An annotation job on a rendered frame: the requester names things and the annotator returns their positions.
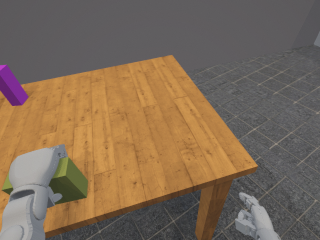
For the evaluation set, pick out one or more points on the right robot hand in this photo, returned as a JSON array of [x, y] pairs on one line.
[[249, 224]]

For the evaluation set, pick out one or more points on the left robot hand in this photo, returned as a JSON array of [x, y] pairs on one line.
[[38, 168]]

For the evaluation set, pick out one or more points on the sponge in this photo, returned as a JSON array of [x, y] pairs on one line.
[[67, 181]]

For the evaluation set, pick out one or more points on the robot left forearm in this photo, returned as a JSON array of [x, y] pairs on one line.
[[25, 213]]

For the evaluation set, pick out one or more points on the table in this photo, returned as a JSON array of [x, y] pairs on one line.
[[141, 133]]

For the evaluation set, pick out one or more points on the robot right forearm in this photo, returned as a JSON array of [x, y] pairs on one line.
[[266, 234]]

